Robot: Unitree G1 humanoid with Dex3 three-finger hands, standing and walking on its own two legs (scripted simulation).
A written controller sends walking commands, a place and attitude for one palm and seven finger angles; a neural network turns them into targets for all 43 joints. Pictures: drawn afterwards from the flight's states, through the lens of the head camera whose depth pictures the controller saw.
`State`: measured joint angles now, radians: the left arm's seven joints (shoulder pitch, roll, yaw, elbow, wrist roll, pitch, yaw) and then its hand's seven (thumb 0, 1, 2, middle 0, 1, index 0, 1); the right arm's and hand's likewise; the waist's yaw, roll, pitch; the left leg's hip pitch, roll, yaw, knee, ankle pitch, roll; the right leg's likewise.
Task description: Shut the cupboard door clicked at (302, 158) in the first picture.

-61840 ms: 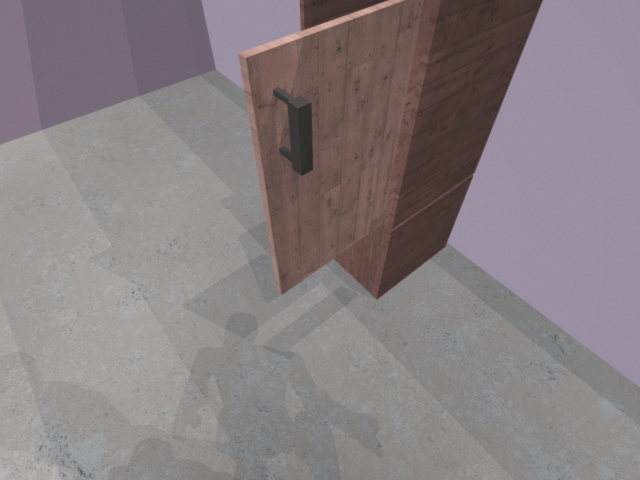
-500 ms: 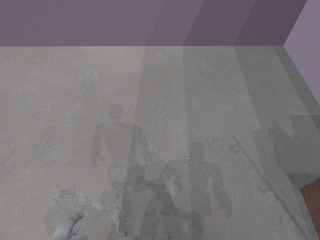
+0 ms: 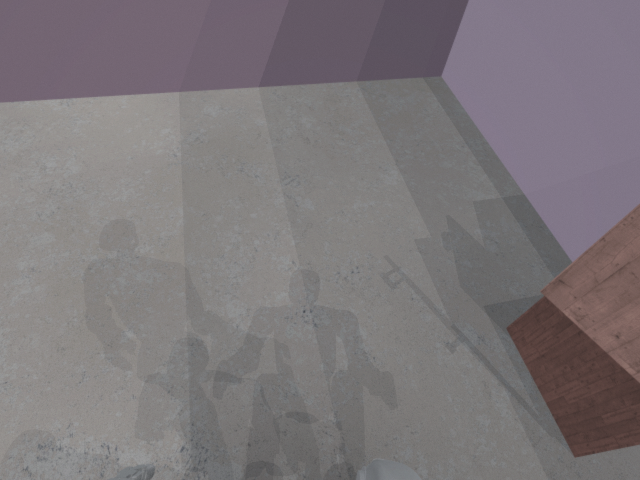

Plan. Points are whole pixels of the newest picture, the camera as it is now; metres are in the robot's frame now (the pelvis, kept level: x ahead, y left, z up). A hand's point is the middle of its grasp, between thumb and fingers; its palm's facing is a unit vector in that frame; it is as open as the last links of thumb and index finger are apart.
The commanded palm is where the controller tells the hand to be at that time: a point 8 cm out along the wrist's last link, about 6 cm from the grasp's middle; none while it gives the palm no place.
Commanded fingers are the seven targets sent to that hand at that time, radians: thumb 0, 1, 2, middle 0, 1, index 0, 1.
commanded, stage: turn to face it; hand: left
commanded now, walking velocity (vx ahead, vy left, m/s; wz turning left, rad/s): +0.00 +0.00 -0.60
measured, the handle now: out of the picture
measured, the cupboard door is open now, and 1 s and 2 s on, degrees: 22 22 22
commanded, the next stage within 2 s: take the last steps up to it in 1.38 s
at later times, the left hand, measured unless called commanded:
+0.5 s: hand (207, 462) +0.15 +0.16 -0.18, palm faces -0.27 -0.94 -0.19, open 7.4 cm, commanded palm none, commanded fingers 0.00 0.90 0.90 -0.20 -0.30 -0.20 -0.30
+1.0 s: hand (266, 407) +0.23 +0.09 -0.16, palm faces -0.56 -0.78 -0.27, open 7.3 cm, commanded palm none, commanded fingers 0.00 0.90 0.90 -0.20 -0.30 -0.20 -0.30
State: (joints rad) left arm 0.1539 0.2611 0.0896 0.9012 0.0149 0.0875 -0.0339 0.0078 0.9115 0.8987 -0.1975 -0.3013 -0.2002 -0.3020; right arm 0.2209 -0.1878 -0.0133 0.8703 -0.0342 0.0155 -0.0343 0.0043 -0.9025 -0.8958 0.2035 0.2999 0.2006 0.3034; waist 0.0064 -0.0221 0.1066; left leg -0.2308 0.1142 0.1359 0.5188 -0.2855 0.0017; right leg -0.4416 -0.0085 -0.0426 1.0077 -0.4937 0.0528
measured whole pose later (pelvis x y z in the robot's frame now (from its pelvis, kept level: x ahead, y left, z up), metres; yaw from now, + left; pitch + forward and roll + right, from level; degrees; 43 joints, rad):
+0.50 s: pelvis +0.02 +0.00 -0.01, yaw -18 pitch +1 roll -1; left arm 0.19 0.23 0.06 0.90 0.02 0.06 -0.01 0.01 0.91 0.90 -0.20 -0.30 -0.21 -0.30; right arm 0.18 -0.24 -0.04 0.86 -0.01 0.03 -0.02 0.01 -0.91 -0.90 0.20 0.30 0.20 0.30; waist 0.00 -0.03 0.07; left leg -0.34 0.04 0.03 0.60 -0.30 -0.05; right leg -0.31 0.04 0.11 0.58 -0.29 0.02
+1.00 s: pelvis +0.02 -0.01 -0.01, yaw -36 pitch +0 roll -1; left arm 0.14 0.22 0.05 0.90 0.02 0.04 0.00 0.00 0.91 0.90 -0.20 -0.30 -0.20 -0.30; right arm 0.22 -0.27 -0.06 0.93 -0.02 0.07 -0.02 0.01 -0.91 -0.90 0.20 0.30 0.20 0.30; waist -0.03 0.05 0.09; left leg -0.46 0.10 0.06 1.06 -0.48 -0.07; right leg -0.27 0.00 -0.01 0.57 -0.30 -0.01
